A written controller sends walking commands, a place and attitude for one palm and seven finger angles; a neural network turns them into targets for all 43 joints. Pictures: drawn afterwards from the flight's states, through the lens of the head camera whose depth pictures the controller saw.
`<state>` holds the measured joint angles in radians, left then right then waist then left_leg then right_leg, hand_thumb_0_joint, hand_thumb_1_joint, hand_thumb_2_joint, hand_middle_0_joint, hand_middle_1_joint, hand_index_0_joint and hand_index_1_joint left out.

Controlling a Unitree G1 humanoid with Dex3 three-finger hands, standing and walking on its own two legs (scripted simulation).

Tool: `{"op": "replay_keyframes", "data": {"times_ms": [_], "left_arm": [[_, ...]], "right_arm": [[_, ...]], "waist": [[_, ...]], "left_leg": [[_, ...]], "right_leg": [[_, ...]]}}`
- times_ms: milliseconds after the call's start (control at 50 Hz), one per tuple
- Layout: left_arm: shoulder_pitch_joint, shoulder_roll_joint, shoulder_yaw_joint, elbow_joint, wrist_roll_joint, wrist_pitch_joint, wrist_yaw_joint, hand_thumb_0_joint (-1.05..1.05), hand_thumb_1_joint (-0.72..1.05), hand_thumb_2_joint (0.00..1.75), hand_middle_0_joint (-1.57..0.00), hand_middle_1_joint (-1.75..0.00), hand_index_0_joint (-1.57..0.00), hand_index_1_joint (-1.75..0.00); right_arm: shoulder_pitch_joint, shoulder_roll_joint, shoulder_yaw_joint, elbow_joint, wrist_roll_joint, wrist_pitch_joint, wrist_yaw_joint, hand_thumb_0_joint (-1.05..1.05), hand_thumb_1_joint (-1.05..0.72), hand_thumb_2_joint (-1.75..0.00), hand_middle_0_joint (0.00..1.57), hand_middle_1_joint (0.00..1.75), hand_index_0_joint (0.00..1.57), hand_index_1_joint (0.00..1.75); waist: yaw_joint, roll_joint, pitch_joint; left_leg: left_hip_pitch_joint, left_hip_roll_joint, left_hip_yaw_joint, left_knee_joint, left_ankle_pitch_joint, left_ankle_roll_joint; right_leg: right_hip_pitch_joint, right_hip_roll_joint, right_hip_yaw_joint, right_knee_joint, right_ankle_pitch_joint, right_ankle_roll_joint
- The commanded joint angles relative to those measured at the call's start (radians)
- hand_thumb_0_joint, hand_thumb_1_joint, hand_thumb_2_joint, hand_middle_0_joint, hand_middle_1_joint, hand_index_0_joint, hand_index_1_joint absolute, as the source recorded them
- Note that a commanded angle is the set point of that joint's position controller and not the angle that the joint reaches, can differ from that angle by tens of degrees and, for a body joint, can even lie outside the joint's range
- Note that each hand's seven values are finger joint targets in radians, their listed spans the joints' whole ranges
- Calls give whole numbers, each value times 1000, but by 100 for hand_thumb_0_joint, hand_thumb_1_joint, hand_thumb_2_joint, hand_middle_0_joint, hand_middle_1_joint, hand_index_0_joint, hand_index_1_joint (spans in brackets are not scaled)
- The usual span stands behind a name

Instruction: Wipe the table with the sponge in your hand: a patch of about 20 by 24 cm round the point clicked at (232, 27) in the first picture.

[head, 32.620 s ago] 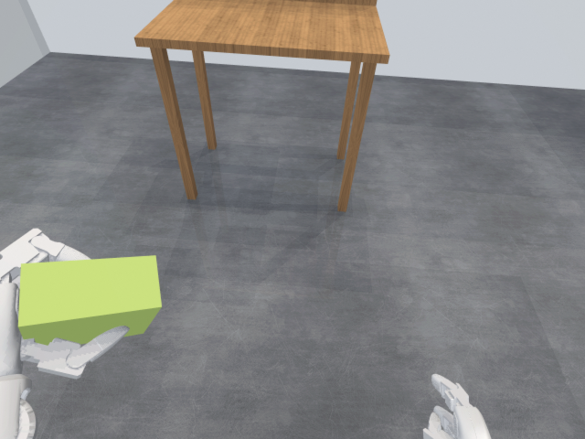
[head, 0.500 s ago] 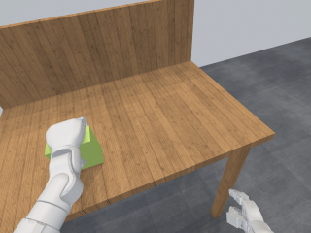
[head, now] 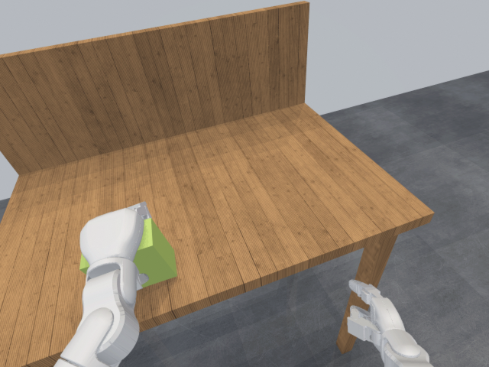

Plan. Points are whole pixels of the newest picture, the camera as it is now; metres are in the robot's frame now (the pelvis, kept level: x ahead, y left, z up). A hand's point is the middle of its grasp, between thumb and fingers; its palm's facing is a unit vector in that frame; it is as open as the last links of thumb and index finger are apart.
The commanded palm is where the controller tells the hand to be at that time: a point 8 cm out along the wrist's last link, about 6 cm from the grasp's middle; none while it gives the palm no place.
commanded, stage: wipe back along the middle lane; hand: left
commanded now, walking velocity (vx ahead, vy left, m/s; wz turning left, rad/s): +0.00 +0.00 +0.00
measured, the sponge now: (137, 263) +0.26 +0.23 +0.06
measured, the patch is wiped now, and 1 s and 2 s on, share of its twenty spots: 0.75 0.75 0.90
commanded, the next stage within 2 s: slide across to the third lane in 0.06 s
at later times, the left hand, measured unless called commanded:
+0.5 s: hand (139, 260) +0.24 +0.20 +0.10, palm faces +0.10 -0.12 -0.99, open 9.7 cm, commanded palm +0.21 +0.18 +0.15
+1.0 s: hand (172, 251) +0.27 +0.16 +0.10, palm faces +0.10 -0.09 -0.99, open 9.7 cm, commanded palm +0.24 +0.14 +0.14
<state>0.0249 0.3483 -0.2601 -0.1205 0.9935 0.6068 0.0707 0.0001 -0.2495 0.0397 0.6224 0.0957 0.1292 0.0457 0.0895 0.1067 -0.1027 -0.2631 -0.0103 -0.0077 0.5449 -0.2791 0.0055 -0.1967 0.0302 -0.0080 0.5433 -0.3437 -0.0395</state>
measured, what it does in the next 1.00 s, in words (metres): stands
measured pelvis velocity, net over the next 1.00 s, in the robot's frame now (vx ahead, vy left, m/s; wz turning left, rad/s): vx -0.03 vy -0.02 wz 0.03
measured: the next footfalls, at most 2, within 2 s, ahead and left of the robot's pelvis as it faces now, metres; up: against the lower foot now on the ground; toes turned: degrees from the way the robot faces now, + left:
none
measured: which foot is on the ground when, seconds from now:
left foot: down 0.00-1.00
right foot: down 0.00-1.00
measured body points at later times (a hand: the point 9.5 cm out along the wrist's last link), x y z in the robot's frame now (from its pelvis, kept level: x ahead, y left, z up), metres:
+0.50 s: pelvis -0.02 -0.01 +0.00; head -0.06 -0.06 +0.45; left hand +0.23 +0.21 +0.15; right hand +0.24 -0.21 -0.07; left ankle +0.01 +0.12 -0.73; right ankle -0.03 -0.10 -0.73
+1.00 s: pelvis -0.03 -0.02 +0.00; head -0.08 -0.08 +0.44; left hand +0.26 +0.16 +0.15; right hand +0.23 -0.20 -0.07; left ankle +0.01 +0.12 -0.73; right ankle -0.03 -0.10 -0.73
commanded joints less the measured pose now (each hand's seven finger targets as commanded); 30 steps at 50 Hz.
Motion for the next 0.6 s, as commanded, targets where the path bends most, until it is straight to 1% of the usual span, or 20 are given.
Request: {"op": "replay_keyframes", "data": {"times_ms": [0,40,60,80,140,160,180,240,260,280,320,360,380,420,440,460,480,540,560,580], "left_arm": [[-25,23,-2,-112,-58,14,-38,0,10,130,-120,-160,-120,-160],[-4,46,21,-120,-62,11,-36,0,10,130,-120,-160,-120,-160],[-9,96,67,-129,-56,11,-30,0,10,130,-120,-160,-120,-160],[-26,22,1,-148,-58,13,-33,0,10,130,-120,-160,-120,-160],[14,70,49,-131,-64,9,-31,0,10,130,-120,-160,-120,-160],[2,109,83,-146,-58,10,-27,0,10,130,-120,-160,-120,-160],[-45,50,22,-178,-56,9,-30,0,10,130,-120,-160,-120,-160],[-85,57,15,-174,-54,8,-32,0,10,130,-120,-160,-120,-160],[-97,96,47,-175,-52,10,-29,0,10,130,-120,-160,-120,-160],[-129,43,-2,-177,-53,7,-32,0,10,130,-120,-160,-120,-160],[-151,24,-28,-174,-53,-3,-34,0,10,130,-120,-160,-120,-160],[-171,67,-1,-194,-50,-9,-30,0,10,130,-120,-160,-120,-160],[-191,32,-29,-202,-53,-14,-29,0,10,130,-120,-160,-120,-160],[-181,36,-23,-186,-56,-20,-26,0,10,130,-120,-160,-120,-160],[-205,16,-47,-185,-53,-21,-24,0,10,130,-120,-160,-120,-160],[-219,34,-29,-189,-57,-22,-20,0,10,130,-120,-160,-120,-160],[-259,-8,-69,-178,-58,-25,-17,0,10,130,-120,-160,-120,-160],[-315,-27,-90,-123,-52,-32,-6,0,10,130,-120,-160,-120,-160],[-355,-10,-82,-123,-46,-33,0,0,10,130,-120,-160,-120,-160],[-383,-67,-130,-114,-49,-36,3,0,10,130,-120,-160,-120,-160]], "right_arm": [[-236,-82,-30,-188,0,-56,-2,0,-90,-90,20,30,20,30],[-241,-85,-30,-185,-2,-55,-9,0,-90,-90,20,30,20,30],[-252,-91,-30,-179,-6,-53,-13,0,-90,-90,20,30,20,30],[-247,-82,-27,-193,-4,-55,-13,0,-90,-90,20,30,20,30],[-237,-87,-28,-182,-4,-56,-17,0,-90,-90,20,30,20,30],[-252,-92,-29,-178,-9,-56,-21,0,-90,-90,20,30,20,30],[-250,-84,-27,-191,-6,-59,-22,0,-90,-90,20,30,20,30],[-241,-86,-32,-181,-7,-64,-24,0,-90,-90,20,30,20,30],[-254,-88,-31,-182,-11,-68,-28,0,-90,-90,20,30,20,30],[-250,-82,-28,-187,-9,-74,-29,0,-90,-90,20,30,20,30],[-247,-81,-32,-180,-8,-83,-27,0,-90,-90,20,30,20,30],[-264,-81,-33,-183,-10,-95,-25,0,-90,-90,20,30,20,30],[-258,-75,-33,-184,-10,-101,-24,0,-90,-90,20,30,20,30],[-254,-77,-36,-170,-10,-106,-19,0,-90,-90,20,30,20,30],[-256,-75,-35,-167,-11,-106,-18,0,-90,-90,20,30,20,30],[-268,-75,-34,-170,-10,-111,-18,0,-90,-90,20,30,20,30],[-263,-70,-31,-167,-9,-118,-20,0,-90,-90,20,30,20,30],[-262,-72,-33,-147,-6,-120,-22,0,-90,-90,20,30,20,30],[-264,-74,-32,-146,-7,-125,-24,0,-90,-90,20,30,20,30],[-261,-66,-31,-153,-4,-134,-21,0,-90,-90,20,30,20,30]], "waist": [[6,-176,-66],[12,-168,-64],[17,-151,-52],[7,-154,-78],[12,-160,-53],[18,-146,-54],[4,-136,-73],[2,-125,-78],[9,-124,-63],[-1,-130,-74],[-2,-120,-78],[9,-122,-93],[4,-140,-113],[6,-143,-99],[3,-149,-98],[6,-160,-79],[-3,-157,-76],[-4,-150,-51],[-5,-144,-50],[-9,-152,-69]], "left_leg": [[65,-8,-7,-43,269,36],[63,-13,0,-45,255,36],[68,-10,-8,-50,238,34],[70,-15,3,-43,252,37],[59,-14,1,-47,240,34],[69,-14,-4,-49,228,35],[72,-16,5,-42,239,37],[83,-16,0,-43,243,39],[83,-15,-6,-47,225,39],[83,-17,1,-45,223,41],[94,-18,-4,-49,222,42],[105,-20,-9,-51,219,43],[104,-21,-4,-48,224,44],[107,-18,-6,-51,235,42],[108,-20,-4,-54,230,41],[112,-17,-11,-59,205,41],[111,-19,-4,-58,196,42],[111,-17,-8,-73,159,36],[121,-16,-14,-78,138,36],[119,-21,-9,-72,138,38]], "right_leg": [[4,14,5,-63,380,-18],[14,12,17,-71,374,-15],[-1,19,43,-80,346,-24],[14,14,20,-68,361,-18],[10,13,32,-79,351,-16],[3,18,58,-89,336,-22],[8,11,37,-80,345,-18],[-2,10,35,-84,342,-18],[-11,16,52,-91,316,-24],[-9,10,32,-86,308,-19],[-16,10,30,-90,297,-20],[-8,14,51,-92,292,-25],[4,9,30,-85,295,-19],[2,8,34,-90,316,-20],[-4,7,27,-91,306,-18],[-21,13,44,-104,259,-22],[-27,8,24,-103,241,-18],[-54,6,16,-117,178,-19],[-68,13,30,-118,139,-25],[-63,7,6,-112,135,-21]]}}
